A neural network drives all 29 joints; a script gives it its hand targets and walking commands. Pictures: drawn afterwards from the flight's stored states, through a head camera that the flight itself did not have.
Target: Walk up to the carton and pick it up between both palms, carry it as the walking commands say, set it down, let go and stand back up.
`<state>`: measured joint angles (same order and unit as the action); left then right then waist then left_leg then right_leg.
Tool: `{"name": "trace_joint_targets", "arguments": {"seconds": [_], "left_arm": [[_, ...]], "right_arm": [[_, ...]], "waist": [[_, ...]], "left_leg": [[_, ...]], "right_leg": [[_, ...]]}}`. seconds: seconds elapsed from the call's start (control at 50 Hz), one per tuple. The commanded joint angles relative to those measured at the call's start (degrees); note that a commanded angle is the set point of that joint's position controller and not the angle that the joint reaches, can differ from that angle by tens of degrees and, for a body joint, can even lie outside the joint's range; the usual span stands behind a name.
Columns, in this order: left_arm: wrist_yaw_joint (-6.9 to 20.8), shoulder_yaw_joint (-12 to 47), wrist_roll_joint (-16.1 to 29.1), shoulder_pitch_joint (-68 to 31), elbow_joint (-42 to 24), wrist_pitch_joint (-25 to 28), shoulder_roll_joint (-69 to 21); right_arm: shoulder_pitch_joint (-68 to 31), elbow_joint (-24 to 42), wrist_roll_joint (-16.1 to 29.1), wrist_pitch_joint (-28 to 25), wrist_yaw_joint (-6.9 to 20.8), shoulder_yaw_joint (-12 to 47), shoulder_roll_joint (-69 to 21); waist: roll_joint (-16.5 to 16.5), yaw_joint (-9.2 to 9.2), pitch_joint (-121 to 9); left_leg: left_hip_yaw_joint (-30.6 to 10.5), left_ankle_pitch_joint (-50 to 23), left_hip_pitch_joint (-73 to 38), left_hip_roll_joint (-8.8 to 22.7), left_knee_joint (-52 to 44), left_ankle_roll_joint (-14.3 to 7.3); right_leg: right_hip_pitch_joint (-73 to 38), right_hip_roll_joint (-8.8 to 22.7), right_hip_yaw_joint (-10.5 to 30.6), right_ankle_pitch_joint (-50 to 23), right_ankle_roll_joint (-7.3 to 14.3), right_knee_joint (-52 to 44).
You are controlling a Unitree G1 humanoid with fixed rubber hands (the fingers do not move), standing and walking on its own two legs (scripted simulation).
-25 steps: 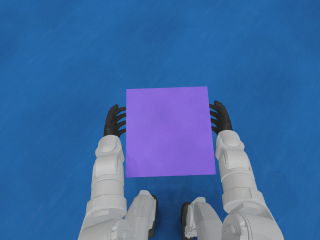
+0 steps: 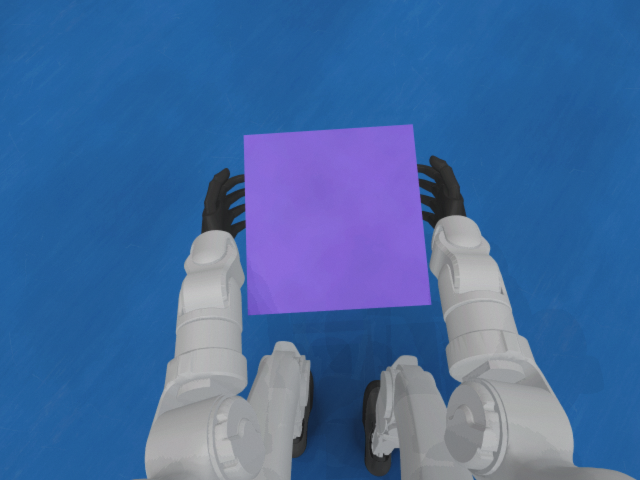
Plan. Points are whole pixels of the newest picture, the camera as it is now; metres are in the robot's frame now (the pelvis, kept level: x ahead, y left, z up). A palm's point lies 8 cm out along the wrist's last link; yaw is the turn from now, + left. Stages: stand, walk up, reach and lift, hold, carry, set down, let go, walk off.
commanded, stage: set down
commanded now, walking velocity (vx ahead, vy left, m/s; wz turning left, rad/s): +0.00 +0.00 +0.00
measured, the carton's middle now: (333, 236) +0.43 +0.05 -0.13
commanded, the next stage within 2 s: none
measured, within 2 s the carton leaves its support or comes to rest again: neither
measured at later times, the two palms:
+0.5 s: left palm (234, 234) +0.43 +0.20 -0.15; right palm (424, 223) +0.46 -0.09 -0.15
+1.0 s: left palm (248, 236) +0.45 +0.20 -0.24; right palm (412, 226) +0.49 -0.09 -0.24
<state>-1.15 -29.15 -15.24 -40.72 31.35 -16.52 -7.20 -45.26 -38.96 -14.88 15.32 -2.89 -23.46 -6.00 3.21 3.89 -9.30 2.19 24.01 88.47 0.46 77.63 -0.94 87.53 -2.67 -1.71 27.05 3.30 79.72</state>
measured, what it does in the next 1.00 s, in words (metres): lowers itself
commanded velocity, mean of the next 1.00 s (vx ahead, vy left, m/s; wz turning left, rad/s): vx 0.00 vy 0.00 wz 0.00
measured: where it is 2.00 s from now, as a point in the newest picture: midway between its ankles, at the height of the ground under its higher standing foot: (335, 435)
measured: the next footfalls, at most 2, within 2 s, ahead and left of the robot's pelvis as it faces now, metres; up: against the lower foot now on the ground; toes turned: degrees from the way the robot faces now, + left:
none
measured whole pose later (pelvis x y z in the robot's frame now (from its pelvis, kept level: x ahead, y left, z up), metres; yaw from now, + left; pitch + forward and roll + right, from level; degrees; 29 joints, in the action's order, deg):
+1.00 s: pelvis -0.03 +0.01 -0.14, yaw -2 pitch +43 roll +1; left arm -3.7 -30.0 -11.4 -59.6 36.9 -17.1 -0.5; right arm -66.7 -47.5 -10.2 15.5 -5.4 -21.4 2.2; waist 3.0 4.6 -2.3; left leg 1.6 28.3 119.8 -0.8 104.9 -1.0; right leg 119.1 -4.3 -1.3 30.4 1.8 106.3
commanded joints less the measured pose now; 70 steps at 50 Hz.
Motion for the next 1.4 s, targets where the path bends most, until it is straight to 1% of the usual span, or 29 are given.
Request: {"name": "trace_joint_targets", "arguments": {"seconds": [0.0,0.14,0.18,0.22,0.24,0.26,0.28,0.32,0.36,0.44,0.62,0.86,1.08,1.38], "left_arm": [[12.77,31.49,6.76,-33.22,5.63,0.23,-50.59],[12.77,29.88,7.48,-36.07,6.87,0.5,-48.32],[12.83,29.37,7.84,-37.19,6.79,0.57,-47.55],[12.9,28.57,8.34,-38.1,6.93,0.46,-46.83],[12.9,28.44,8.71,-39.29,6.7,0.48,-46.55],[12.9,27.93,8.46,-39.71,7.36,0.31,-46.44],[12.87,27.85,8.49,-39.96,7.61,0.18,-46.3],[12.98,28.25,8.89,-40.35,7.49,0.26,-46.48],[12.75,28.82,9.39,-41.42,7.32,0.43,-46.57],[12.21,28.67,9.32,-43.14,7.55,0.41,-46.16],[11.12,28.74,9.36,-47.98,7.14,0.26,-45.43],[10.05,29.18,10.31,-53.92,6.29,0.12,-44.31],[10.56,28.12,11.0,-58.28,6.94,0.08,-41.97],[11.8,28.47,13.44,-63.31,7.8,1.51,-37.71]], "right_arm": [[-31.34,-3.67,6.52,-1.38,10.45,28.67,-55.11],[-34.31,-4.32,7.13,-1.56,8.53,28.06,-54.03],[-35.42,-4.34,7.38,-1.59,7.96,28.1,-53.9],[-36.75,-4.86,7.38,-1.49,7.5,28.28,-53.27],[-37.55,-5.1,7.85,-1.51,7.26,27.84,-53.53],[-38.81,-5.39,7.41,-1.44,7.17,27.56,-52.65],[-39.09,-5.76,7.13,-1.33,7.07,27.29,-52.49],[-39.0,-6.09,7.09,-1.48,6.78,26.84,-52.5],[-39.98,-5.9,7.27,-1.72,6.67,27.02,-52.32],[-42.33,-6.3,7.56,-1.79,6.78,26.6,-50.98],[-46.49,-7.98,8.23,-1.59,7.45,25.04,-48.87],[-51.85,-8.37,9.79,-1.37,8.38,25.03,-46.17],[-55.91,-9.32,10.8,-1.06,8.26,25.21,-44.57],[-60.3,-10.37,13.78,-2.1,7.12,27.52,-42.22]], "waist": [[0.17,2.37,-45.8],[0.7,2.93,-47.37],[0.88,3.52,-48.4],[0.91,4.76,-48.5],[1.64,4.55,-49.0],[1.74,4.5,-48.43],[1.89,4.57,-48.34],[2.01,3.85,-49.7],[2.06,3.87,-50.83],[1.59,4.07,-51.06],[0.32,3.86,-52.3],[-0.6,3.69,-54.04],[0.63,4.04,-53.94],[1.98,4.9,-52.05]], "left_leg": [[-3.46,-14.03,-25.0,-8.58,-3.19,0.87],[-2.16,-12.95,-17.52,-9.02,1.41,0.96],[-1.58,-12.19,-14.76,-9.11,2.61,1.03],[-0.9,-11.42,-11.3,-9.21,3.24,1.31],[-0.74,-10.23,-11.42,-9.06,3.8,1.22],[-0.84,-9.27,-11.32,-8.96,3.91,1.14],[-0.9,-9.72,-10.94,-9.07,4.32,1.22],[-0.98,-11.65,-10.61,-9.18,5.51,1.35],[-1.08,-12.68,-10.3,-9.21,6.77,1.51],[-1.14,-12.6,-9.86,-9.05,8.48,1.8],[-1.19,-12.79,-9.28,-8.91,12.23,2.2],[-1.43,-12.75,-7.98,-8.69,17.17,2.5],[-0.66,-11.6,-2.53,-8.44,21.86,2.29],[0.67,-12.51,4.39,-7.8,28.87,2.16]], "right_leg": [[-19.73,-7.21,6.42,-10.86,-2.65,-7.26],[-18.16,-7.43,6.56,-10.91,-3.06,-3.45],[-19.0,-7.39,6.77,-10.72,-3.2,-2.39],[-20.33,-7.22,7.05,-10.6,-3.26,-1.48],[-19.38,-7.48,6.88,-8.53,-3.24,-1.21],[-17.83,-7.48,6.66,-7.35,-3.26,-1.07],[-17.16,-7.56,6.44,-7.86,-3.18,-0.46],[-17.01,-7.8,6.24,-10.37,-3.16,0.85],[-15.83,-8.04,5.73,-11.08,-3.19,2.46],[-11.79,-8.42,4.96,-9.95,-3.04,4.8],[-4.62,-8.97,3.39,-8.54,-2.66,9.74],[2.95,-9.2,1.78,-7.3,-2.42,15.83],[5.51,-8.89,1.57,-7.16,-2.63,20.59],[4.82,-8.39,2.06,-10.27,-2.94,27.18]]}}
